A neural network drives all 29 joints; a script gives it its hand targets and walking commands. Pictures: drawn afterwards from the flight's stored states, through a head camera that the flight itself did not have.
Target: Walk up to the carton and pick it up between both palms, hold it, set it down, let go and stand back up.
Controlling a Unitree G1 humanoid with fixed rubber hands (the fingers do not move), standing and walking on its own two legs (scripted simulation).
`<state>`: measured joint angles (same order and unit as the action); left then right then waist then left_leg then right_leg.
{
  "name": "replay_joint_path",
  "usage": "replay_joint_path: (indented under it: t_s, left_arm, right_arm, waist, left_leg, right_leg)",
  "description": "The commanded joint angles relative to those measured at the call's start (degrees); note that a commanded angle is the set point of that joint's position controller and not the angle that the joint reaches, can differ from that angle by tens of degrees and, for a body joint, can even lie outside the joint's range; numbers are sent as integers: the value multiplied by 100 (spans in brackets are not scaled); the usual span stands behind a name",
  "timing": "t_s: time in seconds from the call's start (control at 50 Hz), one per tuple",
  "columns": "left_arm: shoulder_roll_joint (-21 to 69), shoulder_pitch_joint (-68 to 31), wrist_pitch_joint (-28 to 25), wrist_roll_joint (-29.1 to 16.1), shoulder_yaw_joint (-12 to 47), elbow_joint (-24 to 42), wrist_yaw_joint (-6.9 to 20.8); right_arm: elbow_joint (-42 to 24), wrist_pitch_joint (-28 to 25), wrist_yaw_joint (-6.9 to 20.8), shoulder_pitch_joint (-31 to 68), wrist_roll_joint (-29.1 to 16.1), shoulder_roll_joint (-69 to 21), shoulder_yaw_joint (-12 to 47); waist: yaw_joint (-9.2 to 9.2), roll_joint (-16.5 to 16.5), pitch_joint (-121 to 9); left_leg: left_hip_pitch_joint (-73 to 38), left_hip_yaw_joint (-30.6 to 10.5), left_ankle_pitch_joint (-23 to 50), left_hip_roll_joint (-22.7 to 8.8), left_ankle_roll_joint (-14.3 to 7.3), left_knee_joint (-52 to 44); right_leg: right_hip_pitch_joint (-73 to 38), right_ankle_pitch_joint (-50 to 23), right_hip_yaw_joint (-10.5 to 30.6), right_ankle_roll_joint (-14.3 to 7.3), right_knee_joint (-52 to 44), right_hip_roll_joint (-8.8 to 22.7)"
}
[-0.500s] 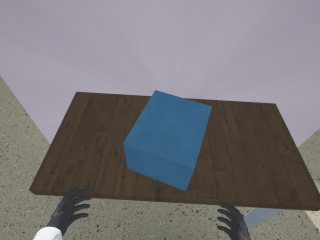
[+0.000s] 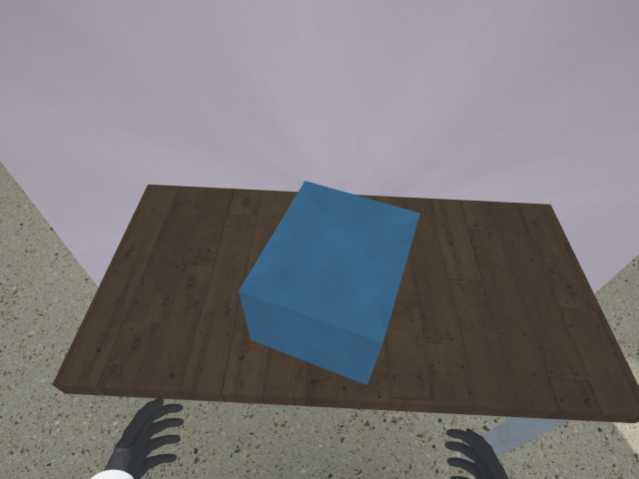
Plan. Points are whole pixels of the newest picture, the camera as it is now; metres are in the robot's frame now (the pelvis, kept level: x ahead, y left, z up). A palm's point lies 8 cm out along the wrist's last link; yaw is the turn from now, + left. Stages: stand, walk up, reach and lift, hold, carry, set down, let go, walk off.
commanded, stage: let go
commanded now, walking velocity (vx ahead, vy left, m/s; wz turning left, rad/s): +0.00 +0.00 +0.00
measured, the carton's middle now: (334, 277) +0.43 -0.01 -0.05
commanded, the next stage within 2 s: stand in 0.36 s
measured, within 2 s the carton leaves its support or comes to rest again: neither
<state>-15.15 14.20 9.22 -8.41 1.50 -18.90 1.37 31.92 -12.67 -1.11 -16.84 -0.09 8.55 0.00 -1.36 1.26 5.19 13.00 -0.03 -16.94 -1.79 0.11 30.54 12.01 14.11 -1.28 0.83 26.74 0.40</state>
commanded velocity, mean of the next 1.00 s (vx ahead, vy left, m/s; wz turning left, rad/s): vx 0.00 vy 0.00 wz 0.00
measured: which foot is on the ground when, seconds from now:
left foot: down 0.00-1.00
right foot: down 0.00-1.00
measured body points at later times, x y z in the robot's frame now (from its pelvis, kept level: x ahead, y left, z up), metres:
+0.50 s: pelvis +0.00 +0.00 +0.00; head +0.02 +0.00 +0.45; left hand +0.16 +0.26 -0.08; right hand +0.13 -0.25 -0.11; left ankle -0.01 +0.12 -0.74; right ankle +0.00 -0.13 -0.74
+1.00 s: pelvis +0.00 +0.00 +0.00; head +0.00 +0.00 +0.45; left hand +0.12 +0.30 -0.09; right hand +0.11 -0.30 -0.10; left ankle -0.01 +0.12 -0.74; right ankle +0.00 -0.13 -0.74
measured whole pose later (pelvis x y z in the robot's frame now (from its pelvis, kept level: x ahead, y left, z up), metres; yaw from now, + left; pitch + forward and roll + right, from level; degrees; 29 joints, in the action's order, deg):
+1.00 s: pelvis +0.00 +0.00 +0.00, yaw +0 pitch +0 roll -1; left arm -22.6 15.4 -0.9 -3.7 1.5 -39.7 0.1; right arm 46.2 -1.9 1.8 -14.7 2.9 22.0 -0.1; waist -1.3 1.3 -0.6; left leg 12.7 0.0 -16.9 -1.6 0.3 29.9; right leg 12.0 14.4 -1.3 0.7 26.8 0.6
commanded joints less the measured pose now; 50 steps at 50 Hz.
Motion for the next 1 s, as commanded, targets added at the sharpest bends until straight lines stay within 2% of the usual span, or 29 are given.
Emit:
replay_joint_path:
  t_s: [0.0, 0.08, 0.12, 0.14, 0.18, 0.22, 0.32, 0.34, 0.36, 0.38, 0.4, 0.42, 0.46, 0.48, 0.5, 0.52, 0.54, 0.62, 0.68, 0.7, 0.72, 0.8, 0.82, 0.84, 0.88, 0.9, 0.92, 0.96, 0.98]
  left_arm:
    - [-492, -431, -213, 634, -419, 154, -140]
    - [-511, -334, -198, 726, -412, 70, -164]
    - [-307, -405, -101, 793, -305, 8, -224]
    - [-516, -475, -167, 666, -372, 268, -206]
    - [-448, -447, -208, 682, -350, 276, -238]
    - [-299, -326, -122, 779, -337, -76, -210]
    - [-345, -484, -108, 857, -295, 18, -247]
    - [-303, -279, -63, 823, -318, -162, -227]
    - [-1514, -60, -599, 1177, -826, -537, -342]
    - [-1417, -44, -757, 1133, -691, -594, -353]
    - [-1447, 76, -926, 1088, -679, -644, -291]
    - [-1441, -40, -1047, 1068, -665, -817, -272]
    - [-1420, -104, -1091, 1125, -582, -984, -242]
    - [-1270, -51, -1113, 1088, -576, -979, -235]
    - [-1199, -270, -1139, 1076, -524, -1018, -162]
    - [-1325, -115, -1190, 1092, -513, -1057, -183]
    - [-1435, -205, -1236, 1069, -484, -1184, -185]
    - [-1684, 28, -1283, 1070, -437, -1463, -142]
    - [-1786, -162, -1250, 1038, -516, -1662, -173]
    - [-1600, -98, -1300, 1023, -402, -1681, -153]
    - [-1684, -12, -1304, 986, -410, -1728, -113]
    - [-1767, -63, -1227, 1018, -369, -1895, -168]
    - [-1851, -1, -1253, 969, -428, -1999, -153]
    - [-1756, -297, -1259, 1011, -421, -1968, -149]
    - [-1647, 32, -1268, 986, -327, -2156, -138]
    - [-1783, -198, -1275, 1008, -397, -2098, -130]
    - [-1683, -58, -1254, 940, -315, -2141, -131]
    - [-1885, -274, -1227, 1052, -466, -2212, -156]
    - [-1878, 65, -1262, 1003, -387, -2261, -165]
  right_arm:
    - [-182, -403, 13, 807, 129, 673, -712]
    - [22, -422, 71, 772, 138, 624, -658]
    - [303, -406, 153, 891, 175, 772, -752]
    - [-46, -436, 106, 824, 103, 637, -695]
    - [17, -482, 160, 716, 144, 572, -707]
    - [291, -413, 184, 803, 251, 777, -720]
    - [358, -421, 207, 865, 266, 789, -696]
    - [323, -435, 204, 825, 278, 818, -705]
    - [707, 185, 42, 301, 339, 1963, -558]
    - [611, 469, 50, 347, 424, 1948, -557]
    - [688, 633, 36, 289, 411, 1982, -573]
    - [597, 703, 38, 332, 435, 1789, -493]
    - [586, 721, 114, 344, 390, 1704, -408]
    - [687, 727, 162, 307, 356, 1897, -411]
    - [811, 742, 125, 276, 345, 1919, -413]
    - [736, 743, 181, 599, 355, 1937, -391]
    - [754, 796, 194, 605, 310, 2091, -410]
    - [935, 863, 182, 769, 252, 2362, -416]
    - [977, 921, 214, 717, 274, 2299, -378]
    - [1023, 900, 211, 588, 218, 2094, -286]
    - [1086, 900, 220, 607, 215, 2435, -357]
    - [1188, 912, 203, 526, 178, 2368, -321]
    - [1216, 937, 210, 606, 252, 2347, -280]
    - [1215, 911, 204, 490, 177, 2368, -347]
    - [1358, 954, 245, 542, 213, 2366, -274]
    - [1335, 952, 207, 438, 203, 2307, -266]
    - [1377, 941, 215, 552, 157, 2388, -284]
    - [1428, 981, 180, 617, 234, 2343, -246]
    - [1432, 963, 184, 576, 227, 2281, -220]
  waist:
    - [21, 316, -964]
    - [54, 255, -990]
    - [-5, 474, -816]
    - [51, 292, -985]
    - [-47, 264, -1056]
    - [37, 148, -874]
    - [82, 255, -905]
    - [48, 17, -815]
    - [47, -208, -1790]
    - [-37, 323, -1725]
    - [0, 205, -1728]
    - [30, -372, -1293]
    - [93, -204, -990]
    - [44, 148, -1055]
    - [61, 181, -1273]
    - [-53, -88, -1180]
    - [116, -3, -1232]
    - [-19, 93, -861]
    - [72, 215, -976]
    - [126, -46, -1356]
    - [38, 136, -1275]
    - [141, 90, -1304]
    - [0, -14, -1150]
    - [141, 31, -1101]
    - [27, 358, -1063]
    - [210, 144, -1321]
    - [114, 16, -1382]
    - [123, 112, -914]
    - [18, 379, -1138]
  left_leg:
    - [-1287, 352, 2056, 134, 352, -919]
    - [-1237, 366, 2107, 134, 303, -895]
    - [-1254, 297, 2052, 60, 376, -968]
    - [-1157, 414, 1939, 164, 259, -897]
    - [-1129, 388, 2093, 123, 310, -917]
    - [-1187, 409, 2061, 131, 314, -916]
    - [-1088, 460, 1883, 188, 266, -967]
    - [-1083, 502, 1947, 184, 272, -979]
    - [-443, -260, 2257, -380, -63, -401]
    - [-105, -139, 1887, -206, -109, -429]
    - [-30, -223, 1654, -214, -170, -445]
    - [152, -298, 1082, -259, -273, -488]
    - [500, -317, 466, -257, -317, -640]
    - [289, -412, 520, -277, -317, -684]
    - [181, -496, 412, -295, -304, -743]
    - [193, -444, 478, -296, -276, -630]
    - [107, -492, 491, -335, -279, -743]
    - [425, -598, 325, -287, -272, -815]
    - [-3, -509, 832, -321, -176, -761]
    - [-142, -561, 796, -383, -252, -753]
    - [-74, -556, 817, -393, -210, -771]
    - [-245, -414, 1274, -351, -231, -661]
    - [-134, -478, 1272, -411, -242, -773]
    - [-76, -598, 1223, -429, -258, -806]
    - [-21, -548, 1366, -382, -270, -897]
    - [-312, -532, 1282, -457, -253, -832]
    - [-317, -608, 1403, -462, -256, -789]
    - [100, -686, 1230, -452, -248, -950]
    - [5, -537, 1117, -427, -241, -966]
  right_leg:
    - [-524, -1109, -238, -196, -629, -301]
    - [-614, -1247, -239, -161, -618, -297]
    - [-353, -884, -252, -269, -630, -364]
    - [-578, -1076, -164, -210, -660, -275]
    - [-595, -1154, -207, -189, -572, -323]
    - [-497, -1218, -239, -207, -635, -297]
    - [-526, -1081, -244, -193, -598, -320]
    - [-544, -1175, -304, -186, -626, -348]
    - [-796, -1585, 318, -349, 200, 424]
    - [-1033, -1370, 340, -290, 153, 526]
    - [-929, -1246, 433, -355, 184, 555]
    - [-690, -955, 484, -398, 72, 608]
    - [-672, -973, 682, -363, 34, 707]
    - [-349, -594, 754, -425, 24, 677]
    - [-437, -370, 630, -464, 36, 637]
    - [-420, -662, 485, -400, 4, 523]
    - [-224, -539, 544, -458, -23, 535]
    - [-313, -772, 493, -380, -155, 509]
    - [-148, -676, 575, -432, -61, 583]
    - [-305, -756, 596, -427, -61, 589]
    - [-402, -836, 493, -420, -109, 515]
    - [-423, -1442, 574, -388, -193, 625]
    - [-399, -1330, 587, -431, -93, 657]
    - [-425, -1344, 596, -408, -127, 649]
    - [-539, -1299, 475, -411, -125, 643]
    - [-473, -1088, 523, -344, -210, 582]
    - [-534, -1329, 521, -357, -251, 602]
    - [-535, -1121, 522, -343, -198, 530]
    - [-648, -1075, 563, -363, -193, 609]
